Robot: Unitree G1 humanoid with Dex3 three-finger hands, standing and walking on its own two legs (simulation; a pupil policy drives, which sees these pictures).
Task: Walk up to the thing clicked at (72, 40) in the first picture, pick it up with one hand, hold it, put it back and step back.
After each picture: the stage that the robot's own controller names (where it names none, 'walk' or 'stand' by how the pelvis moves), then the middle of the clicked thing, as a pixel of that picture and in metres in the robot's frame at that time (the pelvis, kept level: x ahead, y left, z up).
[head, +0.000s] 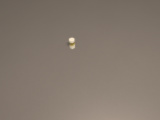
stand; (72, 43) +1.38 +0.13 -0.72
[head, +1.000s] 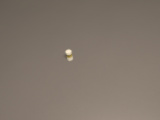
walk; (69, 55) +1.27 +0.26 -0.71
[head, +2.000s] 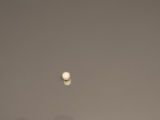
walk; (66, 78) +0.84 +0.23 -0.71
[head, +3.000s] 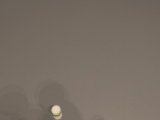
walk; (56, 112) +0.53 +0.22 -0.70
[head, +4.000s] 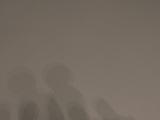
stand; out of the picture +0.37 +0.23 -0.71
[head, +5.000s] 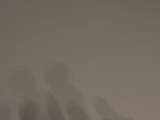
stand; out of the picture +0.34 +0.21 -0.72
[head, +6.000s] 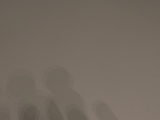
stand; out of the picture +0.38 +0.22 -0.73
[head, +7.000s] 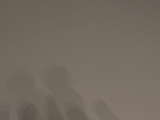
stand; out of the picture +0.37 +0.22 -0.73
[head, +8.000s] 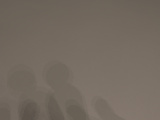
stand; out of the picture +0.36 +0.22 -0.73
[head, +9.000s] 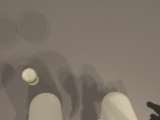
go down; (31, 77) +0.42 +0.25 -0.43
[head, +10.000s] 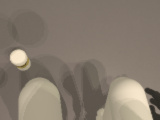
go down; (21, 60) +0.44 +0.28 -0.30
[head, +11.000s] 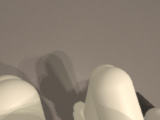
close in; out of the picture +0.40 +0.32 -0.22
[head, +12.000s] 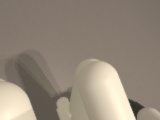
close; out of the picture +0.40 +0.33 -0.21
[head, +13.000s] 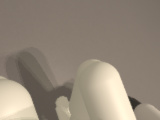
lift; out of the picture +0.38 +0.33 -0.22
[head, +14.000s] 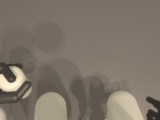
lift; (16, 84) +0.32 +0.23 -0.04
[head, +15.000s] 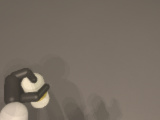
hold; (36, 91) +0.33 +0.18 +0.00
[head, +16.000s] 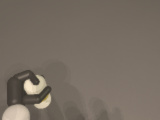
hold; (38, 92) +0.33 +0.17 +0.00
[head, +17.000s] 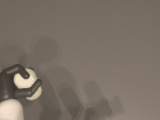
crouch; (29, 85) +0.36 +0.20 -0.06
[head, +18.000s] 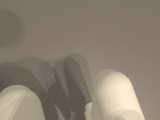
lower; out of the picture +0.46 +0.31 -0.11
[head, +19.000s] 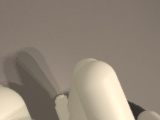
lower; out of the picture +0.40 +0.34 -0.22
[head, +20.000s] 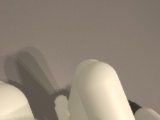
lower; out of the picture +0.40 +0.34 -0.22
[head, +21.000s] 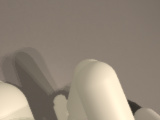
lower; out of the picture +0.40 +0.34 -0.22
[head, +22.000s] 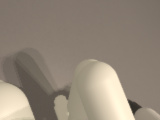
lower; out of the picture +0.39 +0.34 -0.22
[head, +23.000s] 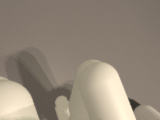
open; out of the picture +0.38 +0.33 -0.22
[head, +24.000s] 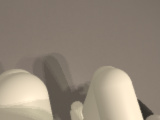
stand; out of the picture +0.40 +0.31 -0.24
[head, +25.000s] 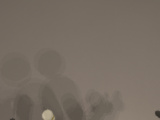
stand; (48, 117) +0.39 +0.23 -0.60
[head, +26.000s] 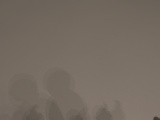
stand; out of the picture +0.38 +0.23 -0.67
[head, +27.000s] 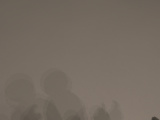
stand; out of the picture +0.38 +0.22 -0.67
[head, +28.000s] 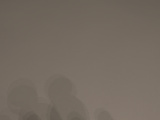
stand; out of the picture +0.41 +0.21 -0.72
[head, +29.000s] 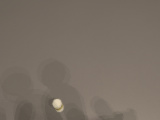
walk; (58, 105) +0.48 +0.24 -0.69
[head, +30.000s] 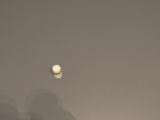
walk; (57, 71) +0.77 +0.21 -0.69
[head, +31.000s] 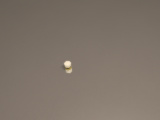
stand; (68, 67) +1.02 +0.21 -0.70
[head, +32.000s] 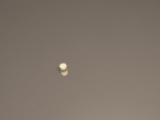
stand; (63, 69) +1.00 +0.21 -0.73
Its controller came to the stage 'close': yes
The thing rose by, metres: 0.71
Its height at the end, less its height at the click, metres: +0.00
